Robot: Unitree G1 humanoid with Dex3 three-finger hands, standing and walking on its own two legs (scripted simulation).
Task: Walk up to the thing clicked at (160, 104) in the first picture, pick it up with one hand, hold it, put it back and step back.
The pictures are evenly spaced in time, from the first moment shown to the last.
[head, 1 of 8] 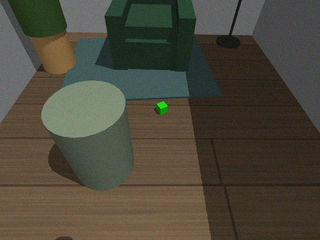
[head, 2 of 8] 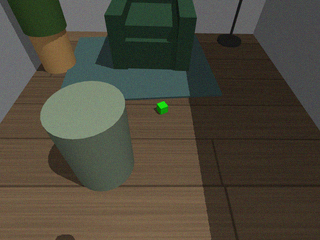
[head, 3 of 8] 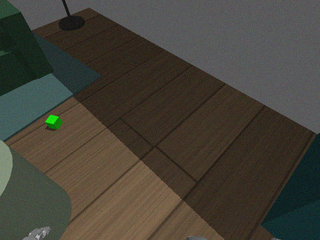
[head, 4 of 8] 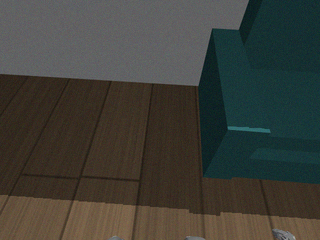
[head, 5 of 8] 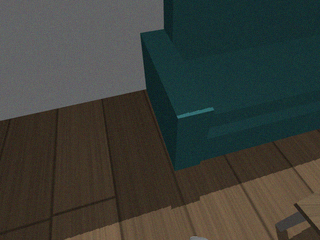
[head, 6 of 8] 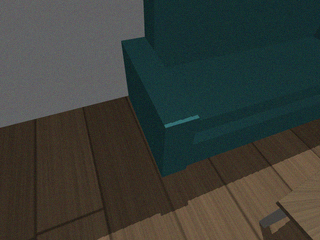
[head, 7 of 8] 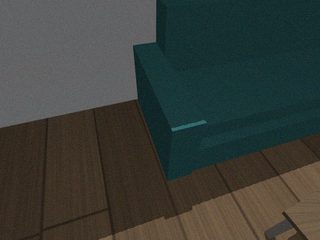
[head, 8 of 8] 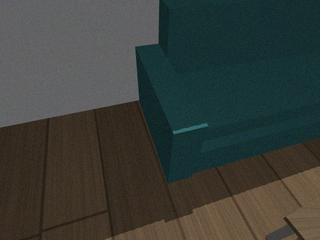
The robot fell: no
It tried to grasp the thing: no
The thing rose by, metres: 0.00
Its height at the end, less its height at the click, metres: +0.00
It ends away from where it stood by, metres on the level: 0.00
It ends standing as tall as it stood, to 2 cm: yes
